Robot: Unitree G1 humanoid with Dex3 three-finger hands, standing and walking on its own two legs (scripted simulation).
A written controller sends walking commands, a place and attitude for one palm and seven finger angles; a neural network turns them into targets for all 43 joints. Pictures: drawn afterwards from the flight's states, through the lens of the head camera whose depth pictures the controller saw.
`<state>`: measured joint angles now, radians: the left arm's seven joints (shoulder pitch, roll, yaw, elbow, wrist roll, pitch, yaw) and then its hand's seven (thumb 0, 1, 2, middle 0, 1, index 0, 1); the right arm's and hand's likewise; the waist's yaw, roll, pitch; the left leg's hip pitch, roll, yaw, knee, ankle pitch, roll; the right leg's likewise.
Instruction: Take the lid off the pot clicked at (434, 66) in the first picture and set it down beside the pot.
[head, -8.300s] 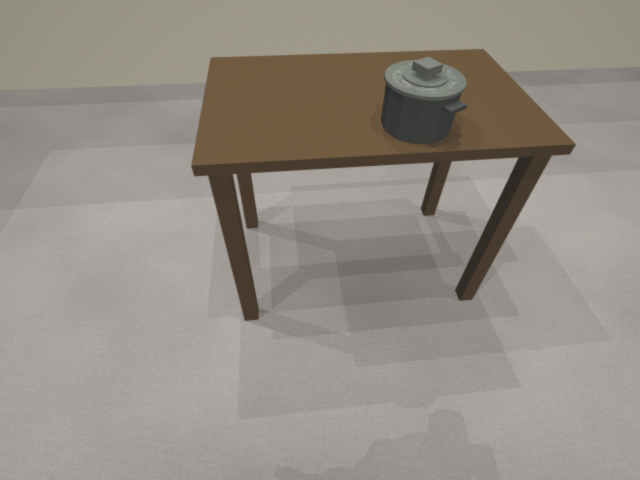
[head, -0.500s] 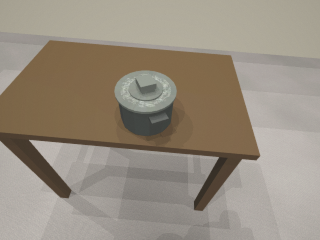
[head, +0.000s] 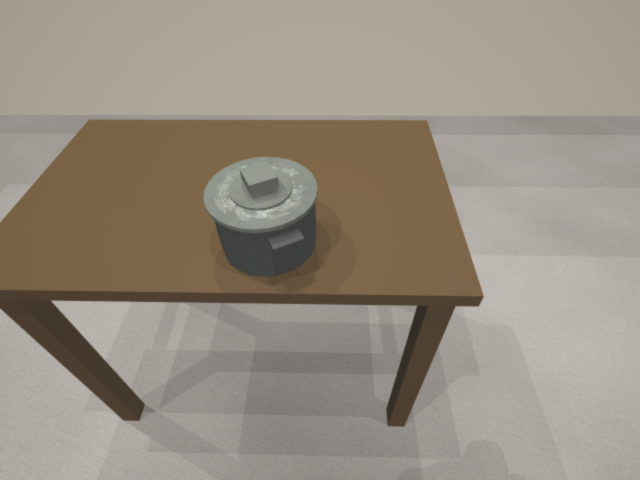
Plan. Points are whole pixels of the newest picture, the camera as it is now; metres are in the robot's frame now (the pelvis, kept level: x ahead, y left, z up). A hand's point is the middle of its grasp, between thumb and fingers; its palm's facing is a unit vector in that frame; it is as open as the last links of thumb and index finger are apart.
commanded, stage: come to a stop and stand still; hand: left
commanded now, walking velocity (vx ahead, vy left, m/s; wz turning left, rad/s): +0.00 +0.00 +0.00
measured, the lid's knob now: (259, 177) +0.54 +0.12 +0.09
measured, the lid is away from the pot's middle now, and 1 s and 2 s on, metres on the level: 0.00 0.00 0.00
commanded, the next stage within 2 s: look again from close up in 0.16 s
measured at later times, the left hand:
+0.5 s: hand out of the picture +0.02 +0.20 -0.19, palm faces +0.03 -0.98 -0.19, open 7.4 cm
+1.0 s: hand out of the picture +0.01 +0.23 -0.18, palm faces +0.01 -0.98 -0.21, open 7.4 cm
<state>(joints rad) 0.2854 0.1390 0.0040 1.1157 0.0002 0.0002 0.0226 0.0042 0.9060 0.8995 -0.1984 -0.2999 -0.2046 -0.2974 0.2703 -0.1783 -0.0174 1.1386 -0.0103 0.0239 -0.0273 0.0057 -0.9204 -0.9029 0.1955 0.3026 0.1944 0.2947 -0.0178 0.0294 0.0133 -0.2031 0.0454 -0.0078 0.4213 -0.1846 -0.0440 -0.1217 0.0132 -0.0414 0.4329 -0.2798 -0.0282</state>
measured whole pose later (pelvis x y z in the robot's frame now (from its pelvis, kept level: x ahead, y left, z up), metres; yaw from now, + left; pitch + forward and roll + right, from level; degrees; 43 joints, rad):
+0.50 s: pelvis +0.01 +0.03 -0.01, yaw +0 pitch +0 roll -1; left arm 0.31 0.14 0.00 1.06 0.01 -0.02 0.05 0.01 0.91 0.90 -0.20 -0.30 -0.21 -0.30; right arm 0.31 -0.15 0.00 1.06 -0.02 -0.01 -0.03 0.03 -0.94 -0.90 0.20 0.30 0.19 0.29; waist -0.01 0.02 0.00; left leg -0.29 0.01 0.02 0.60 -0.31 0.02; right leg -0.19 -0.01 -0.04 0.54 -0.34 0.01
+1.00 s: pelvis +0.01 +0.05 -0.01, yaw -1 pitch +0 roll +0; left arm 0.32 0.20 -0.01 1.04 0.01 0.01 0.04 0.00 0.91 0.90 -0.20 -0.30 -0.20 -0.30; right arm 0.24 -0.17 0.00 1.04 -0.01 -0.01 -0.02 0.01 -0.92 -0.90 0.20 0.30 0.20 0.29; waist 0.01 -0.03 0.03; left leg -0.24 -0.03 0.05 0.52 -0.28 0.05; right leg -0.17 -0.05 -0.01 0.49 -0.32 0.04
